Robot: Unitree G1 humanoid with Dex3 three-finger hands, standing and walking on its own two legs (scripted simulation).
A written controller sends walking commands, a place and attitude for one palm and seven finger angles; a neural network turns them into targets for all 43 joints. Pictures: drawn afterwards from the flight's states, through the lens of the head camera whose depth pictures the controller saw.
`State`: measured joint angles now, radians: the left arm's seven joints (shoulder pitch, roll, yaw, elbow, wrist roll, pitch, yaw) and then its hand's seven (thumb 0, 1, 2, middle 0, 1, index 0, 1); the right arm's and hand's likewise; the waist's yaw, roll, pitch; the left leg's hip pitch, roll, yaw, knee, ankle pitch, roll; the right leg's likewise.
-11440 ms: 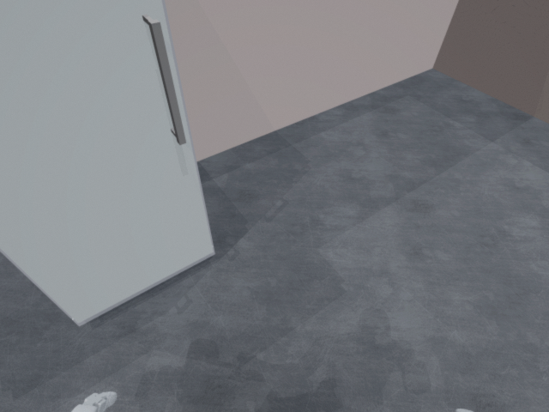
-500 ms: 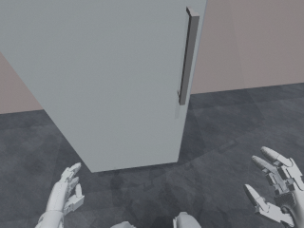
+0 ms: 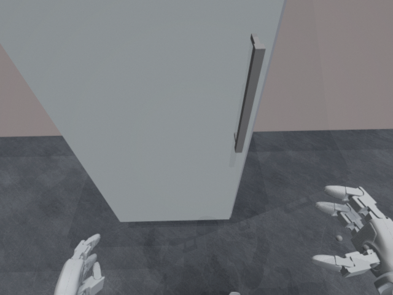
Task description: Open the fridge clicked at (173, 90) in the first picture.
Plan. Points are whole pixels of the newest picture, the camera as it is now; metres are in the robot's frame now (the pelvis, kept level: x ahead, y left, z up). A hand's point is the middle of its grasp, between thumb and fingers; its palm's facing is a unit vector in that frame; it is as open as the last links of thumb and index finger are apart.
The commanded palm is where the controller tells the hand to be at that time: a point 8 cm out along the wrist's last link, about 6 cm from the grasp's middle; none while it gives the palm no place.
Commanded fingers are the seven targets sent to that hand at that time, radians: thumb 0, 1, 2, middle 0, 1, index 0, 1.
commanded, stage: raise the hand to about handle height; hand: right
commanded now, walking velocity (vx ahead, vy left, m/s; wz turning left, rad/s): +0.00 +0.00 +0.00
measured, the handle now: (245, 103) +0.50 -0.08 +0.12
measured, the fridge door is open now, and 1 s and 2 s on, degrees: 0 0 0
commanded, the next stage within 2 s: move the hooked fingers beside the handle in 1.02 s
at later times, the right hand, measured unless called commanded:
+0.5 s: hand out of the picture +0.26 -0.29 +0.15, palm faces +0.03 +1.00 -0.08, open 13.9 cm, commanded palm +0.23 -0.33 +0.15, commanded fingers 0.00 0.50 -0.30 0.30 1.20 0.30 1.20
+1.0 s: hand (372, 192) +0.27 -0.26 +0.14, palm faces -0.01 +1.00 -0.07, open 14.0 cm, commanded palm +0.24 -0.31 +0.15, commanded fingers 0.00 0.50 -0.30 0.30 1.20 0.30 1.20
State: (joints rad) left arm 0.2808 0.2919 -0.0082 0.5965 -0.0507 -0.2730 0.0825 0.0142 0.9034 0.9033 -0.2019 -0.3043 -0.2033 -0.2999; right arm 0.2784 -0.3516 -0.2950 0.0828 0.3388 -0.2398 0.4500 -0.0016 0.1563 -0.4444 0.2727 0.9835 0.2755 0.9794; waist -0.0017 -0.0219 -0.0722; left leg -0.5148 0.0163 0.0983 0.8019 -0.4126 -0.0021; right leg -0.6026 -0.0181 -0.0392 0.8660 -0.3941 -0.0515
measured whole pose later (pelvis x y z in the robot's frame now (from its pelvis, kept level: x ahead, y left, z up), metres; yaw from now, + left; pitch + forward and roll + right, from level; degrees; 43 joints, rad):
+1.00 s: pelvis +0.01 +0.02 +0.02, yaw -1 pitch +2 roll +1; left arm 0.26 0.29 -0.05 0.59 -0.06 -0.25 0.10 0.01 0.90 0.90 -0.20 -0.30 -0.20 -0.30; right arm -0.01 -0.45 -0.43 0.27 0.35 -0.07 0.53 -0.01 0.50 -0.30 0.30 1.20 0.30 1.20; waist -0.02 -0.04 -0.04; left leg -0.30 0.00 0.10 0.60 -0.33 0.02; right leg -0.39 -0.02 -0.03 0.66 -0.31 -0.03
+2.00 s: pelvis +0.01 +0.02 +0.02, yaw +0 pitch +5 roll +1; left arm 0.28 0.26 -0.05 0.61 -0.06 -0.16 0.09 0.01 0.90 0.90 -0.20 -0.30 -0.20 -0.30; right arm -0.37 -0.38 -0.30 0.55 0.25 -0.09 0.35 -0.01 0.50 -0.30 0.30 1.20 0.30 1.20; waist 0.04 -0.02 -0.05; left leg -0.38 0.01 0.08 0.64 -0.35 0.01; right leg -0.44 -0.01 -0.05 0.66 -0.31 -0.03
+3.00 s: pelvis +0.02 +0.02 +0.01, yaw +3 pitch +11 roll +1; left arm 0.40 0.27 -0.02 0.64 -0.05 0.01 0.03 0.01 0.91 0.90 -0.20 -0.30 -0.20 -0.30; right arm -0.67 -0.40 -0.33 0.95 0.17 -0.26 0.26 -0.01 0.49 -0.30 0.30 1.20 0.30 1.20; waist 0.10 -0.02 -0.08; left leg -0.51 -0.02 0.05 0.70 -0.37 0.03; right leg -0.56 -0.04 -0.08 0.72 -0.35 -0.02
